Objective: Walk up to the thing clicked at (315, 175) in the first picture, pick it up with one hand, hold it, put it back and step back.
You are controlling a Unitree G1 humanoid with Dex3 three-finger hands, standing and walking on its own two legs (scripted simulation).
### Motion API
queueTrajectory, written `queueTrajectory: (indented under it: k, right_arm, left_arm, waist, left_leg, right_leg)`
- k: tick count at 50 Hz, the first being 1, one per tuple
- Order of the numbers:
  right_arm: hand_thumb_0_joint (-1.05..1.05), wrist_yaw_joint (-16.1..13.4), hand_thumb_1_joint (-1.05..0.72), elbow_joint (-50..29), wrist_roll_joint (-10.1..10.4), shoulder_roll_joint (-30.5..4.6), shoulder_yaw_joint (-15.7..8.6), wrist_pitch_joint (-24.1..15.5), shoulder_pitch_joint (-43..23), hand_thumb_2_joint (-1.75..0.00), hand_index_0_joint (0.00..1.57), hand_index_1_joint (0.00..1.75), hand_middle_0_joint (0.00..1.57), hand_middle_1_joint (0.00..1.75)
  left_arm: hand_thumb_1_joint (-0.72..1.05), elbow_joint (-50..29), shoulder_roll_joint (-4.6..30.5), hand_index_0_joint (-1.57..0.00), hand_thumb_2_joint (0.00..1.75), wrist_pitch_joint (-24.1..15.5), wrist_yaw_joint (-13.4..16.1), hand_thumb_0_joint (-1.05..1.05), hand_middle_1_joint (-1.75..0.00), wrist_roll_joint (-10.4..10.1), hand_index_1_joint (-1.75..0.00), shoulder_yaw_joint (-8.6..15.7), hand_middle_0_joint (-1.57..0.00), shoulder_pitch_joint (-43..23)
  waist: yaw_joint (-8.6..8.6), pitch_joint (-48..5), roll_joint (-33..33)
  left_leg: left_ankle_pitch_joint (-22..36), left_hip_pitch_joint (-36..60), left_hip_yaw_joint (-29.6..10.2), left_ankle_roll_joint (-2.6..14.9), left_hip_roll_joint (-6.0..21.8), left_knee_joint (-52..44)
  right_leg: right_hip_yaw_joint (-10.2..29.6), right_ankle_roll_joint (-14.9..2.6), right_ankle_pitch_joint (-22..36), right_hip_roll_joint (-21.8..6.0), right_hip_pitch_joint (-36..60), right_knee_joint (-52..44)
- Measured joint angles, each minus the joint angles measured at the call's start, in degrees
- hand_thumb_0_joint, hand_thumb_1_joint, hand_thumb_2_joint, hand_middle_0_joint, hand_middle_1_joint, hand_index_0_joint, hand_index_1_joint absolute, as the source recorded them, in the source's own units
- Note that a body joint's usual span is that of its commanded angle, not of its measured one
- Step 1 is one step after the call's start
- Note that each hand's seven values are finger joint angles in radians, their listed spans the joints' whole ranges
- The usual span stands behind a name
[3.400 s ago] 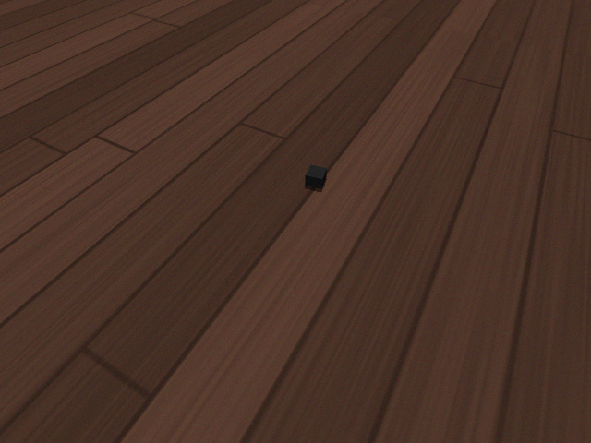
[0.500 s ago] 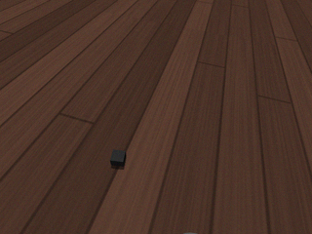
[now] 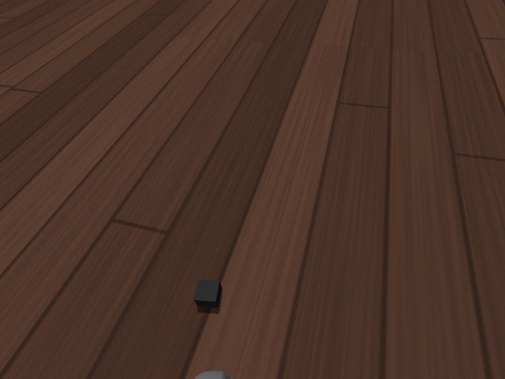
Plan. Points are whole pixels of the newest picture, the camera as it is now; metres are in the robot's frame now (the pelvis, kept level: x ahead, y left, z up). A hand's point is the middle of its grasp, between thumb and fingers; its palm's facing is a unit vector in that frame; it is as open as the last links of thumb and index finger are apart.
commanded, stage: walk up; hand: left
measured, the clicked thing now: (208, 293) +0.56 +0.27 -0.74
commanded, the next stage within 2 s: stand in 1.88 s
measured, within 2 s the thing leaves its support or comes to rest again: neither
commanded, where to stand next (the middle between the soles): +0.16 +0.02 m, yaw +1 degrees
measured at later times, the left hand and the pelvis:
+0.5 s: hand out of the picture +0.12 +0.30 -0.16, palm faces -0.05 -0.93 -0.35, open 7.3 cm; pelvis +0.08 +0.03 -0.01, yaw +0 degrees
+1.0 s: hand (130, 339) +0.23 +0.27 -0.15, palm faces +0.00 -0.94 -0.34, open 7.3 cm; pelvis +0.12 +0.02 +0.00, yaw +1 degrees
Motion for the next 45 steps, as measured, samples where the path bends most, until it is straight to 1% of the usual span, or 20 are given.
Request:
queueTrajectory:
  k: [3, 7, 10, 11, 12, 13, 14, 17, 21, 24, 26, 27, 29, 32, 33, 34, 35, 36, 39, 45]
  right_arm:
    - [0.01, 0.48, -0.90, 0.02, -0.32, -0.41, -0.66, -0.07, -0.74, -0.90, 0.20, 0.30, 0.20, 0.30]
    - [0.00, 0.21, -0.90, 1.18, -0.78, -0.21, -0.95, -0.15, -1.36, -0.90, 0.20, 0.30, 0.20, 0.30]
    - [0.00, -0.64, -0.90, 2.48, -0.72, 0.19, -0.87, -0.43, -2.42, -0.90, 0.20, 0.30, 0.20, 0.30]
    - [0.00, -1.00, -0.90, 2.73, -0.74, 0.31, -0.82, -0.79, -2.59, -0.90, 0.20, 0.30, 0.20, 0.30]
    - [0.00, -1.47, -0.90, 3.26, -0.86, 1.12, -0.84, -1.08, -3.20, -0.90, 0.20, 0.30, 0.20, 0.30]
    - [0.00, -1.63, -0.90, 3.36, -1.04, 1.89, -0.66, -1.26, -3.66, -0.90, 0.20, 0.30, 0.20, 0.30]
    - [0.00, -1.50, -0.90, 3.10, -1.06, 2.44, -0.28, -1.44, -4.00, -0.90, 0.20, 0.30, 0.20, 0.30]
    - [0.00, -1.15, -0.90, 2.04, -1.01, 3.55, 0.46, -1.55, -4.93, -0.90, 0.21, 0.30, 0.20, 0.30]
    - [0.00, -1.30, -0.90, 1.05, -1.16, 3.55, 0.86, -1.75, -5.01, -0.90, 0.21, 0.30, 0.21, 0.30]
    - [0.00, -1.44, -0.90, 1.11, -1.18, 2.54, 0.81, -1.21, -5.11, -0.90, 0.21, 0.30, 0.21, 0.30]
    - [0.00, -1.41, -0.90, 1.50, -1.02, 1.80, 0.79, -0.42, -5.47, -0.90, 0.21, 0.30, 0.21, 0.30]
    - [0.00, -1.43, -0.90, 1.81, -0.86, 1.44, 0.79, 0.08, -5.77, -0.90, 0.21, 0.30, 0.21, 0.30]
    - [0.00, -1.68, -0.90, 2.87, -0.35, 0.83, 0.66, 1.17, -6.33, -0.90, 0.21, 0.30, 0.21, 0.30]
    - [0.01, -1.87, -0.90, 4.84, -0.06, 1.36, 0.83, 2.02, -6.75, -0.90, 0.21, 0.30, 0.20, 0.30]
    - [0.01, -1.79, -0.90, 5.39, 0.12, 1.42, 0.95, 1.79, -6.91, -0.90, 0.20, 0.30, 0.20, 0.30]
    - [0.01, -1.73, -0.90, 5.86, 0.32, 1.33, 1.05, 1.36, -6.97, -0.90, 0.20, 0.30, 0.20, 0.30]
    - [0.01, -1.74, -0.90, 6.39, 0.45, 1.25, 1.09, 0.91, -7.07, -0.90, 0.20, 0.30, 0.20, 0.30]
    - [0.00, -1.85, -0.90, 7.11, 0.48, 1.51, 1.12, 0.64, -7.42, -0.90, 0.20, 0.30, 0.20, 0.30]
    - [0.00, -1.82, -0.90, 8.85, 0.37, 2.45, 1.81, 0.45, -8.32, -0.90, 0.20, 0.30, 0.20, 0.30]
    - [0.01, -1.64, -0.90, 11.62, 0.44, 3.81, 2.70, 0.38, -10.18, -0.90, 0.21, 0.30, 0.21, 0.30]
  left_arm:
    - [0.90, 0.37, 0.54, -0.21, 0.90, 0.47, -0.06, 0.00, -0.30, 0.41, -0.30, 0.08, -0.21, 1.81]
    - [0.90, 0.53, 1.85, -0.21, 0.90, 1.52, 0.29, 0.00, -0.30, 0.97, -0.30, 0.46, -0.21, 2.61]
    - [0.90, 1.12, 2.68, -0.21, 0.90, 2.47, 0.69, 0.00, -0.30, 0.63, -0.30, 0.36, -0.21, 2.36]
    - [0.90, 1.41, 2.88, -0.21, 0.90, 2.96, 0.84, 0.00, -0.30, 0.37, -0.30, 0.27, -0.21, 2.20]
    - [0.90, 2.03, 3.28, -0.21, 0.90, 3.58, 1.07, 0.00, -0.30, 0.07, -0.30, 0.30, -0.21, 1.41]
    - [0.90, 2.47, 3.44, -0.21, 0.90, 4.23, 1.28, 0.00, -0.30, -0.17, -0.30, 0.38, -0.21, 0.58]
    - [0.91, 2.62, 3.40, -0.21, 0.90, 4.65, 1.41, 0.00, -0.30, -0.27, -0.30, 0.35, -0.21, 0.14]
    - [0.91, 3.55, 3.18, -0.21, 0.90, 5.06, 1.34, 0.00, -0.30, 0.22, -0.30, -0.12, -0.21, -0.05]
    - [0.91, 5.00, 2.89, -0.21, 0.90, 5.10, 0.65, 0.00, -0.30, 0.61, -0.30, -0.09, -0.21, 0.39]
    - [0.91, 5.91, 2.63, -0.21, 0.90, 4.74, 0.57, 0.00, -0.30, 0.74, -0.30, 0.16, -0.21, 0.55]
    - [0.91, 6.68, 2.59, -0.21, 0.90, 4.29, 0.75, 0.00, -0.30, 0.88, -0.30, 0.43, -0.21, 0.68]
    - [0.91, 7.19, 2.52, -0.21, 0.90, 4.03, 0.97, 0.00, -0.30, 1.01, -0.30, 0.62, -0.21, 0.67]
    - [0.91, 8.30, 1.65, -0.21, 0.90, 3.70, 1.50, 0.00, -0.30, 1.50, -0.30, 0.81, -0.21, 0.36]
    - [0.91, 9.00, 1.25, -0.21, 0.90, 3.69, 1.53, 0.00, -0.30, 1.78, -0.30, 0.19, -0.21, 0.41]
    - [0.91, 9.23, 1.08, -0.21, 0.90, 3.88, 1.51, 0.00, -0.30, 1.64, -0.30, 0.00, -0.21, 0.10]
    - [0.91, 9.40, 0.84, -0.21, 0.90, 4.00, 1.52, 0.00, -0.30, 1.45, -0.30, -0.22, -0.21, -0.33]
    - [0.91, 9.54, 0.62, -0.21, 0.90, 4.01, 1.52, 0.00, -0.30, 1.23, -0.30, -0.44, -0.21, -0.98]
    - [0.91, 9.72, 0.58, -0.21, 0.90, 3.98, 1.54, 0.00, -0.30, 0.98, -0.30, -0.60, -0.21, -1.91]
    - [0.91, 9.86, 0.34, -0.21, 0.90, 3.76, 1.55, 0.00, -0.30, 0.31, -0.30, -1.06, -0.21, -4.18]
    - [0.91, 11.03, 0.05, -0.21, 0.90, 3.49, 1.71, 0.00, -0.30, -0.08, -0.30, -1.64, -0.21, -8.51]
  waist:
    - [0.24, -0.46, 0.30]
    - [0.94, -0.38, -0.71]
    - [1.51, 0.04, -1.89]
    - [1.44, -0.01, -2.27]
    - [1.24, 0.36, -3.87]
    - [1.30, 0.70, -5.21]
    - [1.37, 0.85, -5.92]
    - [0.67, 0.82, -6.47]
    - [-0.28, -0.24, -6.55]
    - [-0.72, -0.73, -5.68]
    - [-0.75, -1.08, -4.90]
    - [-0.66, -1.16, -4.28]
    - [-0.65, -1.10, -1.60]
    - [0.63, -2.42, -1.43]
    - [0.76, -2.48, -1.38]
    - [0.57, -2.52, -0.93]
    - [0.26, -2.43, -0.41]
    - [0.20, -1.95, -0.61]
    - [0.32, -1.41, -1.31]
    - [-0.43, -1.56, -2.64]
  left_leg:
    - [3.59, -2.72, -0.81, -1.24, 1.83, -5.34]
    - [6.84, -2.20, 0.43, -2.48, 2.97, -16.53]
    - [12.13, 1.26, 1.51, -2.12, 1.99, -23.63]
    - [12.73, 2.98, 1.74, -2.01, 1.44, -26.13]
    - [11.27, 3.38, 2.12, -2.12, 0.26, -26.11]
    - [10.48, 3.18, 2.55, -2.04, -0.51, -25.25]
    - [9.94, 2.99, 2.85, -1.85, -0.64, -24.53]
    - [9.25, 3.79, 3.06, -0.82, 0.11, -24.68]
    - [9.40, 5.44, 3.55, -0.94, 0.43, -26.62]
    - [8.57, 5.69, 3.58, -1.27, 0.58, -26.03]
    - [7.27, 5.16, 3.54, -1.72, 0.85, -24.18]
    - [6.34, 4.72, 3.39, -2.09, 1.21, -22.73]
    - [4.05, 4.17, 1.72, -2.02, 2.48, -19.99]
    - [-2.34, 3.94, 0.67, -1.21, 0.38, -17.47]
    - [-1.94, 4.77, 0.90, -0.99, -0.02, -18.80]
    - [0.57, 5.83, 0.95, -0.79, -0.03, -21.31]
    - [4.72, 6.54, 0.68, -1.25, 0.09, -23.49]
    - [5.86, 6.97, 0.68, -2.12, -0.18, -24.20]
    - [5.62, 8.11, 0.97, -3.15, -0.51, -25.94]
    - [6.52, 10.16, 0.59, -3.18, -0.50, -29.06]
  right_leg:
    - [-0.28, -0.15, -0.30, 0.47, 2.15, -2.09]
    - [-0.77, 0.53, -2.59, 0.38, 2.80, -0.71]
    - [-0.63, 1.60, -6.11, -0.03, 1.60, 4.09]
    - [-0.65, 2.04, -7.79, -0.30, 0.86, 6.52]
    - [-0.40, 2.19, -9.38, -1.56, 0.11, 9.01]
    - [0.75, 1.55, -11.08, -1.88, -0.83, 11.46]
    - [1.97, 0.95, -13.92, -1.23, -2.10, 14.57]
    - [2.46, 0.18, -18.40, 0.54, -5.56, 22.98]
    - [2.90, 0.35, -16.48, -0.49, -7.28, 21.72]
    - [3.23, 0.82, -13.91, -1.41, -6.28, 15.89]
    - [2.91, 0.96, -10.34, -1.48, -4.36, 10.52]
    - [2.75, 1.42, -6.83, -1.13, -3.38, 8.22]
    - [1.48, 2.44, -5.34, 0.29, -2.30, 7.73]
    - [2.21, 2.24, -6.42, -0.15, -2.42, 7.80]
    - [2.37, 2.27, -6.48, -0.39, -2.25, 7.50]
    - [2.10, 2.51, -6.46, -0.44, -2.07, 7.16]
    - [1.62, 2.74, -6.56, -0.42, -1.96, 7.04]
    - [1.58, 2.87, -6.73, -0.77, -1.79, 7.14]
    - [1.80, 2.99, -6.34, -1.14, -0.91, 5.74]
    - [1.26, 3.03, -5.04, -1.07, 1.60, 1.96]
